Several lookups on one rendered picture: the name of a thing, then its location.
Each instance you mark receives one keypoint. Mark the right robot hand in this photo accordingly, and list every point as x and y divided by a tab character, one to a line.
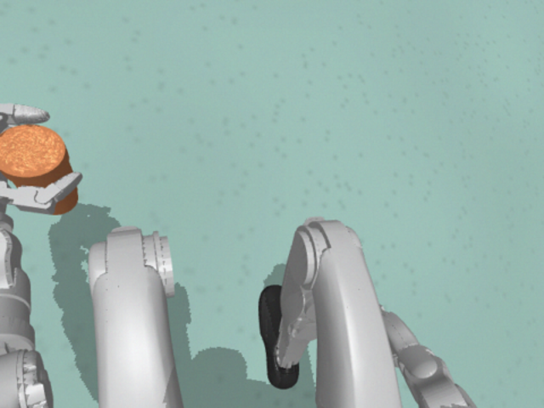
399	335

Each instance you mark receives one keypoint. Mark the right robot foot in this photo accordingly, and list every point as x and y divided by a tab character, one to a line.
269	314

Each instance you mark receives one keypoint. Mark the right robot arm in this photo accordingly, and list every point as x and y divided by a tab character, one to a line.
430	381

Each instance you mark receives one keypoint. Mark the left robot arm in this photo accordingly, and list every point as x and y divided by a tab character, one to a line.
24	382

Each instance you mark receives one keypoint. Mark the cup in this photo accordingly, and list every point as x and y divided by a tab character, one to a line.
34	155

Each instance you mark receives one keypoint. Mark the left robot hand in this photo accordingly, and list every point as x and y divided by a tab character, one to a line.
32	199

